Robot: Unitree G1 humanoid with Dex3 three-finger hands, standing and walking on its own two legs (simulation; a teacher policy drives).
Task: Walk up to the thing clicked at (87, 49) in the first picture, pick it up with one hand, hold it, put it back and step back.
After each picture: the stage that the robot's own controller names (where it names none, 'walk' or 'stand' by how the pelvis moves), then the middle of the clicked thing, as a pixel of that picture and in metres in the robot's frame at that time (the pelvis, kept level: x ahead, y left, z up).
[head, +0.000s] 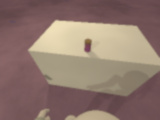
stand; (87, 45) +0.67 +0.05 +0.03
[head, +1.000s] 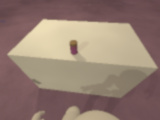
walk; (73, 47) +0.57 +0.19 +0.06
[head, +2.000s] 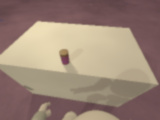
walk; (64, 57) +0.46 +0.22 +0.05
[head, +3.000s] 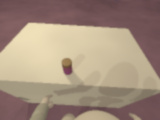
stand; (67, 66) +0.37 +0.16 +0.04
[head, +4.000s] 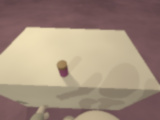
stand; (63, 69) +0.36 +0.20 +0.04
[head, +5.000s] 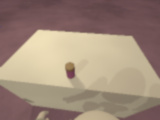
stand; (70, 70) +0.37 +0.16 +0.03
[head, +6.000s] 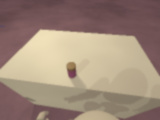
stand; (71, 70) +0.37 +0.15 +0.03
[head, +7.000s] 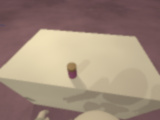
stand; (72, 70) +0.36 +0.14 +0.03
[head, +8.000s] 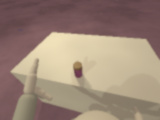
rise first; (78, 70) +0.38 +0.13 +0.03
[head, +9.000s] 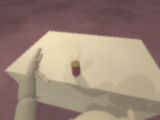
go down; (75, 68) +0.40 +0.13 +0.04
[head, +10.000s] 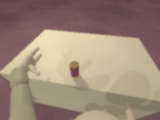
go down; (74, 69) +0.39 +0.13 +0.04
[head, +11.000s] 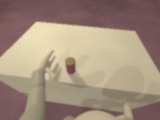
close in; (70, 66) +0.39 +0.13 +0.04
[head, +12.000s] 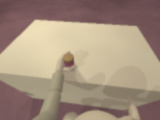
close; (69, 62) +0.40 +0.14 +0.07
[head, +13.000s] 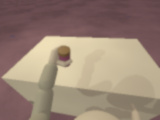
lift; (64, 57) +0.34 +0.16 +0.22
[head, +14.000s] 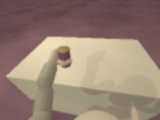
lift; (64, 57) +0.34 +0.17 +0.22
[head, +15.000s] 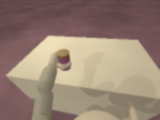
hold; (64, 60) +0.33 +0.17 +0.20
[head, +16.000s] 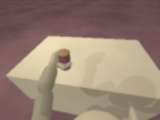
hold; (64, 60) +0.33 +0.17 +0.21
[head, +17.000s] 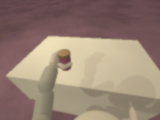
crouch; (65, 60) +0.33 +0.17 +0.20
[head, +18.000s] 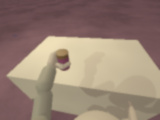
crouch; (63, 60) +0.32 +0.17 +0.21
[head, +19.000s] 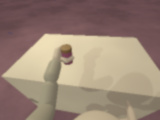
lower; (67, 55) +0.38 +0.16 +0.19
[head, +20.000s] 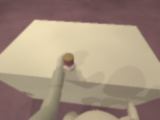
lower; (69, 62) +0.40 +0.14 +0.07
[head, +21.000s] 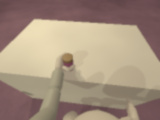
lower; (68, 62) +0.39 +0.15 +0.08
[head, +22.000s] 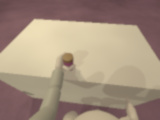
lower; (68, 62) +0.40 +0.15 +0.08
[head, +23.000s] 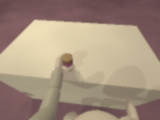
rest; (68, 63) +0.39 +0.15 +0.07
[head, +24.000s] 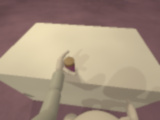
withdraw; (70, 66) +0.38 +0.14 +0.07
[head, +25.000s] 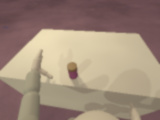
sink last; (72, 71) +0.36 +0.14 +0.05
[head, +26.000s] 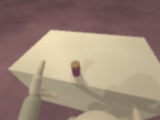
stand; (75, 69) +0.38 +0.14 +0.04
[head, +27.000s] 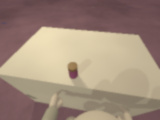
stand; (73, 70) +0.36 +0.14 +0.04
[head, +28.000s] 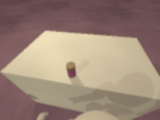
stand; (71, 70) +0.38 +0.16 +0.03
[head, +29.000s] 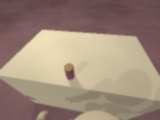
stand; (69, 71) +0.36 +0.16 +0.03
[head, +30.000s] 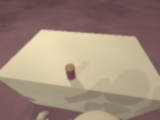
stand; (70, 72) +0.35 +0.15 +0.03
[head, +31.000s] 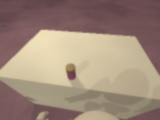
stand; (71, 72) +0.36 +0.15 +0.03
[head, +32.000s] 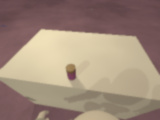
stand; (71, 72) +0.35 +0.15 +0.03
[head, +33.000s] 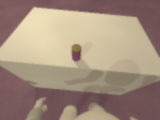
walk; (76, 53) +0.46 +0.12 +0.04
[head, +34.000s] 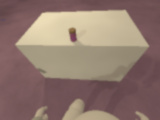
walk; (72, 35) +0.71 +0.23 +0.05
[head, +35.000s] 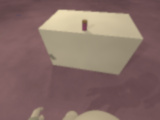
stand; (84, 25) +1.01 +0.14 +0.05
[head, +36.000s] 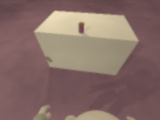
stand; (81, 27) +0.98 +0.15 +0.03
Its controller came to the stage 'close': yes
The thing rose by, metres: 0.22
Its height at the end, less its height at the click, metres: +0.00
